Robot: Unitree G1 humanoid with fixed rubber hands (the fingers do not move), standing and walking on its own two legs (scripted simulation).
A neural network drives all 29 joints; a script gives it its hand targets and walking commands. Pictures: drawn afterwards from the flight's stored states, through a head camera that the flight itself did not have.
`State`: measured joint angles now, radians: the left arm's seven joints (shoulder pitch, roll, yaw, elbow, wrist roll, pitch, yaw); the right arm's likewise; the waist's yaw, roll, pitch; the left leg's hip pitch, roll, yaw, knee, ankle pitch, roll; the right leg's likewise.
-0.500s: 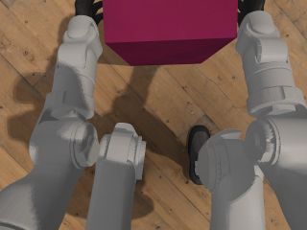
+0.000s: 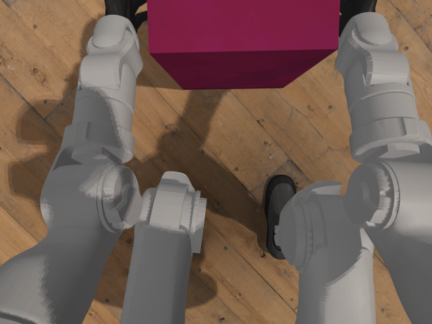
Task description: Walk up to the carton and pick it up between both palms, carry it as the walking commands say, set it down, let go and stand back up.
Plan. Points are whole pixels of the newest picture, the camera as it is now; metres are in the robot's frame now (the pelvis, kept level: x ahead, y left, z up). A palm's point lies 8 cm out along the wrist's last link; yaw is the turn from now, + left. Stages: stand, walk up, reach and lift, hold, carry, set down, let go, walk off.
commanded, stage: set down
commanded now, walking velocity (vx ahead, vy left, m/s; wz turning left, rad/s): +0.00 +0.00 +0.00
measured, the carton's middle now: (236, 31) +0.55 +0.00 -0.23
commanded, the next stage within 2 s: none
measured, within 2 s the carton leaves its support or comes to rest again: neither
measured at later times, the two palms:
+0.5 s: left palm (122, 17) +0.54 +0.17 -0.14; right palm (355, 15) +0.55 -0.16 -0.14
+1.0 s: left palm (108, 32) +0.53 +0.20 -0.16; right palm (368, 36) +0.53 -0.19 -0.17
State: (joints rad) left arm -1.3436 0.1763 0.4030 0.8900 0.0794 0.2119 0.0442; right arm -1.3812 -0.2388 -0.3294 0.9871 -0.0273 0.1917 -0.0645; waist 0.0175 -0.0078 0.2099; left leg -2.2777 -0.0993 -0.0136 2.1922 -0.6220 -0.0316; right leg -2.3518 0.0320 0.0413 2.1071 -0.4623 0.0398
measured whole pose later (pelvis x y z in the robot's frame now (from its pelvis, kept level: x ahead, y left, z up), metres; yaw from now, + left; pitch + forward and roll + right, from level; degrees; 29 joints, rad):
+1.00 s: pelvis +0.01 +0.00 +0.00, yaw +0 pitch +40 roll +0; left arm -1.30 0.33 0.14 1.05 -0.22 0.03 0.11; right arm -1.31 -0.36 -0.11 1.08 0.19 0.03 -0.12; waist 0.02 0.01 0.25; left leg -2.24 -0.10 -0.01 2.19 -0.65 -0.03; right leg -2.32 0.03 0.04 2.12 -0.49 0.04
